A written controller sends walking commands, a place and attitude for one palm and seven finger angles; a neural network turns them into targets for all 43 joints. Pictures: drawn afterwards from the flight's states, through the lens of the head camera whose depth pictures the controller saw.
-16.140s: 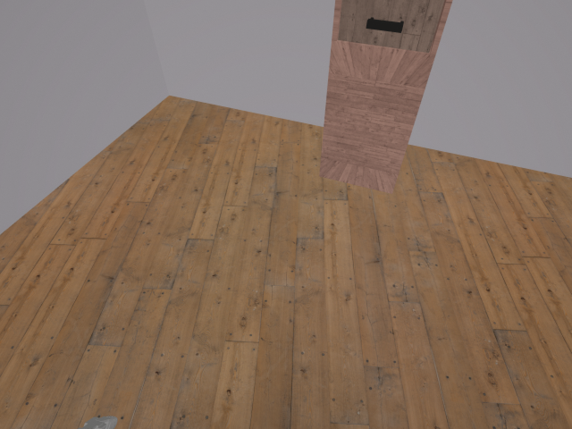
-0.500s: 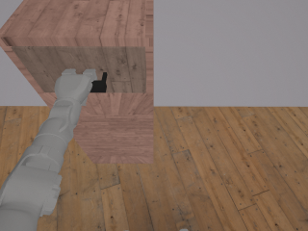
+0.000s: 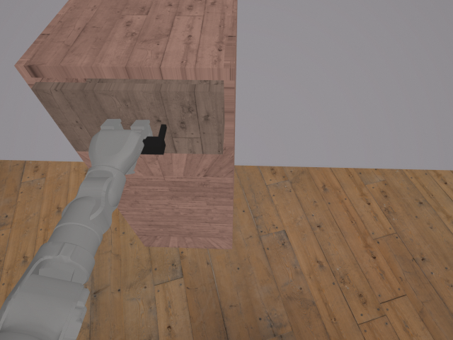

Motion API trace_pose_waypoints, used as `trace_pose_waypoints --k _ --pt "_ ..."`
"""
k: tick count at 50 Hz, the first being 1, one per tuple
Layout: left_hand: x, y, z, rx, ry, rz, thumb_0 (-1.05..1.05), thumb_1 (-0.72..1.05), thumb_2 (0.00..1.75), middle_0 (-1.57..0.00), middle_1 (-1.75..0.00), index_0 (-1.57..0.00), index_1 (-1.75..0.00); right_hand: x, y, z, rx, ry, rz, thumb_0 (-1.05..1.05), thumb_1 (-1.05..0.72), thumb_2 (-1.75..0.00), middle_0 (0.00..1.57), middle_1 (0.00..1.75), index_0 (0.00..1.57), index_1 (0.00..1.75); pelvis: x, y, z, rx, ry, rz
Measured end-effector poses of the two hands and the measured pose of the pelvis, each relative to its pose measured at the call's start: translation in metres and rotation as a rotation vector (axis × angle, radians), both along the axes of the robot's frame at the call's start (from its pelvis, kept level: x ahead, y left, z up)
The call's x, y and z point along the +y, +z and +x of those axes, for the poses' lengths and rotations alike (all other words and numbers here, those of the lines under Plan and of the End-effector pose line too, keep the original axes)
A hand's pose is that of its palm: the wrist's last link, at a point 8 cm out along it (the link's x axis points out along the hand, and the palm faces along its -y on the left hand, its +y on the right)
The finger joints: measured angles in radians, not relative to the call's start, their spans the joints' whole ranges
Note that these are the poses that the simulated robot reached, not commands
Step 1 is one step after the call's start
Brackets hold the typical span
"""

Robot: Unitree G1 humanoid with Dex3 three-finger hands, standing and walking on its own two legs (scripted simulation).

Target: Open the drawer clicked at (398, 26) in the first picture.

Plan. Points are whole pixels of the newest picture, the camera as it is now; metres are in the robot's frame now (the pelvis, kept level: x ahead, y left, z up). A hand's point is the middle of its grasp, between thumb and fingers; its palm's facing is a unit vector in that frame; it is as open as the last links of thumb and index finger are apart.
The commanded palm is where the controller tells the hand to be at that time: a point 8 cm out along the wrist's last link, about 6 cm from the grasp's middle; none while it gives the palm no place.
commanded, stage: pull the drawer open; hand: left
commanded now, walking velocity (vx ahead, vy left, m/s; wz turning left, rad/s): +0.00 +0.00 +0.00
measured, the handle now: (134, 136) +0.49 +0.20 +0.06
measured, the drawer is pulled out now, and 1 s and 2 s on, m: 0.03 0.18 0.30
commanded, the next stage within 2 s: open the thumb to release the handle in 1.76 s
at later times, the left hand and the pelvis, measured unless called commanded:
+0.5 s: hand (125, 174) +0.41 +0.20 +0.04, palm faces +0.00 -0.06 -1.00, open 5.8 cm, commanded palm +0.35 +0.21 +0.10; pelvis +0.00 +0.00 +0.00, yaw -2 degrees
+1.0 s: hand (106, 241) +0.28 +0.20 +0.04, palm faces +0.01 -0.09 -1.00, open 5.9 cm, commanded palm +0.24 +0.21 +0.10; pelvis +0.00 -0.01 +0.01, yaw +0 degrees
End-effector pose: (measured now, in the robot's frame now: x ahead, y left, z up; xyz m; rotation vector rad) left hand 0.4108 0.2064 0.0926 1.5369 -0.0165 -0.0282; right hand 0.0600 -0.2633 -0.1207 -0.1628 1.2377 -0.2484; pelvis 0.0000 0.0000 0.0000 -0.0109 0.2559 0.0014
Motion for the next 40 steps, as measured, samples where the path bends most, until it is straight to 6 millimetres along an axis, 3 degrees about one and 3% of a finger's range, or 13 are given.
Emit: trace_pose_waypoints --k 9,18,25,31,40 --pt "-0.001 0.002 0.001 0.025 0.017 0.023 0.0 0.66 0.79 -0.36 -1.35 -0.38 -1.35 -0.001 0.001 0.015 -0.058 0.022 -0.003 0.01 -0.91 -0.9 0.2 0.3 0.2 0.3 -0.003 -0.001 -0.007 -0.005 0.01 0.002" --pt "-0.001 0.002 -0.003 0.025 0.016 -0.004 0.01 0.68 0.77 -0.33 -1.35 -0.4 -1.35 -0.004 0.001 -0.005 -0.033 -0.009 -0.002 0.01 -0.91 -0.9 0.2 0.3 0.2 0.3 -0.005 0.0 -0.009 -0.008 -0.01 0.006" --pt "0.001 0.0 -0.024 -0.003 0.007 -0.029 0.02 0.69 0.77 -0.29 -1.35 -0.39 -1.35 -0.006 0.004 -0.009 -0.03 -0.043 0.007 0.01 -0.91 -0.9 0.2 0.3 0.2 0.3 -0.004 0.004 -0.003 -0.02 -0.033 0.007" --pt "0.002 -0.002 -0.055 -0.022 0.007 -0.041 0.02 0.7 0.79 -0.27 -1.35 -0.39 -1.35 -0.004 0.011 0.017 -0.1 -0.026 0.012 0.01 -0.91 -0.9 0.2 0.3 0.2 0.3 -0.002 0.007 0.002 -0.044 -0.038 0.007" --pt "0.003 -0.002 -0.107 -0.025 0.021 -0.049 0.03 0.69 0.8 -0.27 -1.35 -0.4 -1.34 0.011 0.026 0.089 -0.276 0.09 0.027 0.01 -0.91 -0.9 0.2 0.3 0.2 0.3 -0.002 0.009 0.004 -0.091 -0.022 0.01"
